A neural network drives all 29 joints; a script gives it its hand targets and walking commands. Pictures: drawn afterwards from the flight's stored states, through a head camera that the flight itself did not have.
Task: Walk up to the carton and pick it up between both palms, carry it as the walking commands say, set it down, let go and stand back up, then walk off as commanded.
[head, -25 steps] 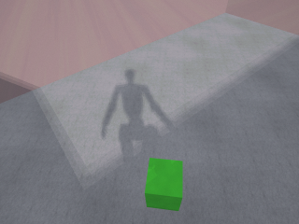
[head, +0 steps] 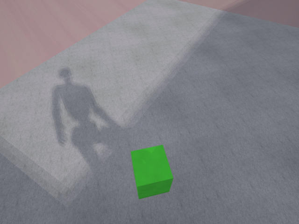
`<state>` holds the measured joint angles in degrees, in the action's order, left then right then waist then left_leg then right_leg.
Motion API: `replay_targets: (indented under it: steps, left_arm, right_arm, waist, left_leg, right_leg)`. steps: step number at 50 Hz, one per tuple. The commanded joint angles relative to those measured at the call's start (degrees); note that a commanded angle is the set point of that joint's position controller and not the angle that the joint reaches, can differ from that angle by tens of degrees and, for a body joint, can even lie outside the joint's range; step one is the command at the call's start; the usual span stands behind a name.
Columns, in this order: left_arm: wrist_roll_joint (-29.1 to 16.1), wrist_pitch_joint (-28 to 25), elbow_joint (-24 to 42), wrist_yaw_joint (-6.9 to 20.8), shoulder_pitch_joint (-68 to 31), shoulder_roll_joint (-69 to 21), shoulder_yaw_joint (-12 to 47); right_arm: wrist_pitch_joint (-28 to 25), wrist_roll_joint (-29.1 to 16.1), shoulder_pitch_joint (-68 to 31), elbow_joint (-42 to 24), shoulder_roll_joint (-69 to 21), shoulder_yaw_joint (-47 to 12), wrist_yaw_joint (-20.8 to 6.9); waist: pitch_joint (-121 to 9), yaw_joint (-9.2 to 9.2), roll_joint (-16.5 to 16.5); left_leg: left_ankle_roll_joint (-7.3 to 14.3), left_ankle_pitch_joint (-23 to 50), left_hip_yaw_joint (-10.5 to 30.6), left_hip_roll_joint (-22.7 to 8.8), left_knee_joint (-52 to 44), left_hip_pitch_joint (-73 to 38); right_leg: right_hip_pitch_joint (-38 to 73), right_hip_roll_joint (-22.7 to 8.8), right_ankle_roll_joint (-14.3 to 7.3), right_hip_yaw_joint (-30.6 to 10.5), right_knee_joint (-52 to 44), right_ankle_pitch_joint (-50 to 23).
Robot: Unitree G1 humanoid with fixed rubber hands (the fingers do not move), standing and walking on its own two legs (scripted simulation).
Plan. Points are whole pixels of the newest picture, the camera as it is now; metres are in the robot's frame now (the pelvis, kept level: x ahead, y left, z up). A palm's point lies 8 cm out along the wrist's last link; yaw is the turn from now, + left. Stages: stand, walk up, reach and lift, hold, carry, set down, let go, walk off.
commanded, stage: walk off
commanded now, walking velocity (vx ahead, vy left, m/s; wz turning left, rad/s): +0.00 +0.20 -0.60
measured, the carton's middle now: (150, 172) +0.51 +0.02 -0.65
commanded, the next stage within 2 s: stand in 0.82 s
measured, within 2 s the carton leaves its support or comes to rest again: neither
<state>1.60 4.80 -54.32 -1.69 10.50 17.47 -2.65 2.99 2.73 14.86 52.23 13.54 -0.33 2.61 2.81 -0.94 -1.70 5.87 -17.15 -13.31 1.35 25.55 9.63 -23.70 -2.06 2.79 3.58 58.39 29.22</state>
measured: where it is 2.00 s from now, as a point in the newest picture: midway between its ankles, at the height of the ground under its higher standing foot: outside the picture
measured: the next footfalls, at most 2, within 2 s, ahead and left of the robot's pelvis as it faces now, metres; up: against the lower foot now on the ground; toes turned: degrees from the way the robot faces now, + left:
right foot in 0.14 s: +0.00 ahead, -0.08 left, +0.00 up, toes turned -13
left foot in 0.54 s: +0.12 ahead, +0.27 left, +0.00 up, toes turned -17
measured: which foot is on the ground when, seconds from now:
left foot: down 0.00-0.14, up 0.16-0.52, down 0.54-0.88, up 0.90-1.00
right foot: up 0.00-0.12, down 0.14-0.54, up 0.56-0.86, down 0.88-1.00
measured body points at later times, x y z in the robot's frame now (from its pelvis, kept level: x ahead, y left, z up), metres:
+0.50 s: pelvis +0.01 +0.12 +0.00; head +0.06 +0.10 +0.44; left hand +0.14 +0.41 -0.12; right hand +0.07 -0.18 -0.13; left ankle +0.07 +0.28 -0.71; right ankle -0.04 -0.07 -0.74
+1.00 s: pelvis +0.06 +0.21 +0.00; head +0.08 +0.17 +0.45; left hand +0.32 +0.35 -0.10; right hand -0.05 -0.02 -0.15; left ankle +0.10 +0.33 -0.68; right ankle +0.00 +0.15 -0.74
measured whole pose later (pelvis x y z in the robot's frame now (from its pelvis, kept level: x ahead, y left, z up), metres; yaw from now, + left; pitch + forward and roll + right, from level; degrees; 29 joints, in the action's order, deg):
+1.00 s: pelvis +0.06 +0.21 +0.00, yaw -34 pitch +0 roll +1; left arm 1.7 1.9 -42.8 -1.3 9.2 12.9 -2.2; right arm 4.0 1.3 17.7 46.6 14.4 2.1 0.7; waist 3.6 -1.2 2.5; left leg -4.1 -26.2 -6.5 -3.2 54.8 23.3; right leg -12.9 -0.4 -2.9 4.6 30.4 18.1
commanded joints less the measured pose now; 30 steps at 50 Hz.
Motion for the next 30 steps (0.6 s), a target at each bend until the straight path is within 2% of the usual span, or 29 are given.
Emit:
replay_targets:
  steps: [1, 3, 5, 6, 7, 8, 9, 10, 11, 12, 13, 14, 16, 21, 22, 24, 25, 26, 27, 28, 29, 30]
  left_arm:
    - [-0.48, -0.36, 4.11, -0.37, -1.27, 2.6, -0.3]
    - [-0.75, -0.43, 4.68, -0.54, -0.57, 1.45, -0.05]
    - [-0.67, -0.68, 4.77, -0.76, 2.18, 1.0, -0.05]
    - [-0.44, -0.96, 4.44, -1.01, 5.33, 1.48, -0.32]
    - [0.15, -1.61, 3.6, -1.4, 10.81, 3.11, -0.93]
    - [1.13, -1.82, 3.87, -2.02, 13.47, 9.86, -3.03]
    - [0.6, -1.06, 3.95, -2.7, 14.84, 15.73, -4.5]
    - [0.38, -1.2, 3.8, -3.1, 12.52, 12.36, -4.11]
    - [0.13, -1.37, 5.19, -3.1, 8.02, 10.07, -3.43]
    - [0.26, -1.52, 6.68, -2.78, 2.83, 8.75, -2.95]
    - [0.03, -2.02, 7.45, -2.48, 0.3, 8.26, -2.78]
    - [0.24, -2.46, 7.79, -1.91, 0.16, 7.68, -2.57]
    - [0.88, -3.09, 7.59, -1.27, 2.63, 8.35, -3.0]
    - [1.54, -2.58, 8.42, -0.47, 5.3, 12.23, -5.34]
    - [1.5, -2.44, 9.04, -0.3, 4.4, 12.99, -5.66]
    - [1.51, -2.34, 10.3, -0.1, 1.95, 13.95, -6.04]
    - [1.34, -2.39, 10.96, -0.19, 0.44, 13.54, -5.91]
    - [1.29, -2.76, 11.18, -0.33, 0.85, 11.14, -5.29]
    - [1.73, -2.97, 11.04, -0.42, 4.8, 5.6, -4.04]
    - [1.28, -2.5, 12.93, -1.02, 6.54, 0.28, -2.61]
    - [0.7, -1.86, 13.63, -1.25, 3.15, 2.5, -2.58]
    - [0.29, -1.37, 13.26, -0.85, 1.59, 5.16, -3.55]
  right_arm:
    - [0.04, 0.4, 4.96, -0.37, 8.29, 1.79, 0.76]
    - [0.15, 0.55, 5.46, 0.16, 8.15, 1.93, 1.04]
    - [0.29, 0.34, 4.82, 0.23, 8.23, 2.14, 1.3]
    - [0.29, 0.0, 3.58, 0.01, 8.93, 2.42, 1.4]
    - [0.29, -0.44, 2.4, -0.14, 10.3, 3.1, 1.43]
    - [-0.2, -0.36, 2.67, -2.32, 8.53, 3.03, 1.09]
    - [0.64, 0.16, -2.88, -6.24, 9.26, 3.62, 0.87]
    - [1.11, 0.73, -4.19, -6.09, 9.52, 3.8, 0.27]
    - [1.11, 0.03, -2.88, -5.38, 8.65, 3.98, -0.57]
    - [0.78, -0.33, -1.79, -4.9, 8.4, 4.4, -1.09]
    - [0.8, 0.24, -0.86, -5.22, 8.55, 5.04, -1.62]
    - [1.09, 0.4, 0.97, -4.53, 7.42, 5.12, -2.25]
    - [1.61, -0.31, 0.62, -5.9, 4.93, 4.6, -3.22]
    - [1.87, -1.17, -5.08, -11.28, 4.08, 3.83, -4.39]
    - [1.75, -1.19, -4.82, -11.85, 4.5, 4.03, -4.37]
    - [1.47, -1.09, -1.18, -11.63, 5.42, 4.75, -3.93]
    - [1.23, -0.91, 3.03, -10.3, 5.73, 5.12, -3.51]
    - [0.62, -0.18, 7.58, -8.83, 7.2, 5.67, -3.03]
    - [-0.08, 0.84, 10.1, -8.36, 11.42, 6.34, -2.83]
    - [-0.08, 0.04, 5.51, -11.05, 19.72, 7.29, -3.07]
    - [0.1, -0.32, 3.09, -12.5, 16.79, 6.67, -3.31]
    - [-0.2, 0.03, -0.63, -12.89, 11.13, 4.66, -3.27]
  waist:
    - [-2.2, -1.6, 8.74]
    - [-2.52, -1.42, 8.83]
    - [-3.26, 0.32, 7.46]
    - [-3.8, 2.8, 6.25]
    - [-4.75, 6.7, 2.7]
    - [-5.24, 8.1, -13.32]
    - [-2.31, 9.33, -20.46]
    - [0.21, 6.78, -7.34]
    - [1.29, 4.4, -3.19]
    - [2.99, 1.91, -1.75]
    - [2.85, 0.82, -2.81]
    - [0.94, 0.94, -3.54]
    - [-1.28, 1.69, -5.84]
    - [-1.02, 4.82, -13.15]
    - [-1.24, 4.61, -14.51]
    - [-2.4, 2.6, -15.91]
    - [-3.09, 0.0, -13.96]
    - [-4.78, -2.22, -8.93]
    - [-6.79, -1.91, 6.12]
    - [-8.07, -0.14, 24.38]
    - [-8.02, -2.02, 25.47]
    - [-3.83, 0.13, 17.98]
  left_leg:
    - [4.12, 32.55, 10.46, -15.89, -3.65, -9.16]
    - [4.01, 37.28, 9.18, -16.65, -1.73, -7.92]
    - [3.02, 38.2, 7.44, -16.8, 1.16, -4.74]
    - [1.32, 38.32, 5.7, -16.36, 4.51, -0.69]
    - [-2.36, 34.45, 2.5, -14.52, 11.36, 6.4]
    - [-6.74, 1.88, 0.0, -8.97, 25.7, 23.59]
    - [-9.21, -20.53, 8.89, -2.46, 37.76, 29.89]
    - [-10.43, -15.72, 14.49, -5.63, 44.89, 29.19]
    - [-11.05, -9.78, 14.98, -5.85, 46.59, 28.19]
    - [-11.48, -5.55, 15.5, -6.43, 43.83, 27.52]
    - [-11.74, -3.15, 15.43, -6.4, 41.9, 25.92]
    - [-12.14, -1.5, 13.7, -5.16, 40.86, 23.51]
    - [-12.45, -1.2, 12.16, -3.79, 36.55, 21.75]
    - [-12.87, -3.36, 10.53, -2.66, 21.01, 17.06]
    - [-12.81, -3.82, 10.39, -2.37, 17.99, 14.39]
    - [-12.06, -3.97, 10.52, -1.98, 10.42, 6.86]
    - [-11.17, 1.64, 10.39, -2.27, 2.15, 0.68]
    - [-10.6, 3.09, 10.3, -3.38, -3.88, -7.77]
    - [-9.58, -2.31, 19.45, -13.98, -10.28, -12.39]
    - [-2.47, 4.9, 29.09, -26.48, -10.56, -6.9]
    - [1.98, 2.59, 29.42, -24.92, -13.9, 1.21]
    - [1.25, 2.27, 24.15, -21.64, -12.53, 5.85]
  right_leg:
    - [-3.28, -0.32, -0.96, 1.98, -7.37, 2.43]
    - [0.07, -0.32, -2.13, 2.88, -11.37, 1.31]
    - [5.11, -0.78, -3.69, 2.89, -16.61, -0.87]
    - [10.61, -1.33, -4.94, 2.31, -22.39, -4.55]
    - [19.97, -4.45, -6.12, -0.87, -33.95, -14.96]
    - [31.18, -21.25, -11.11, -22.38, -40.97, -22.35]
    - [20.95, -31.62, -20.85, -39.65, -43.65, -39.2]
    - [17.32, -30.2, -21.32, -33.75, -42.64, -38.38]
    - [13.99, -25.64, -18.95, -27.56, -42.38, -32.98]
    - [11.75, -20.85, -15.68, -22.18, -42.44, -29.85]
    - [10.93, -17.82, -13.29, -18.77, -41.19, -30.49]
    - [10.83, -15.01, -12.0, -15.59, -39.95, -33.34]
    - [11.19, -12.55, -10.33, -13.82, -38.37, -34.74]
    - [8.16, -11.01, -8.73, -16.08, -38.87, -21.19]
    - [6.63, -11.4, -8.28, -17.06, -39.03, -20.55]
    - [3.83, -12.31, -6.33, -19.45, -37.61, -22.94]
    - [1.62, -11.63, -4.7, -19.66, -34.84, -22.84]
    - [-2.3, -8.56, -3.0, -17.8, -29.09, -20.13]
    - [-7.75, -0.72, -1.27, -10.61, -16.4, -4.87]
    - [-14.59, 6.69, 0.47, -5.94, -3.73, 12.04]
    - [-11.65, 2.6, -0.97, -7.58, 7.57, 11.25]
    - [-11.09, 2.59, -2.25, -8.17, 12.33, 6.38]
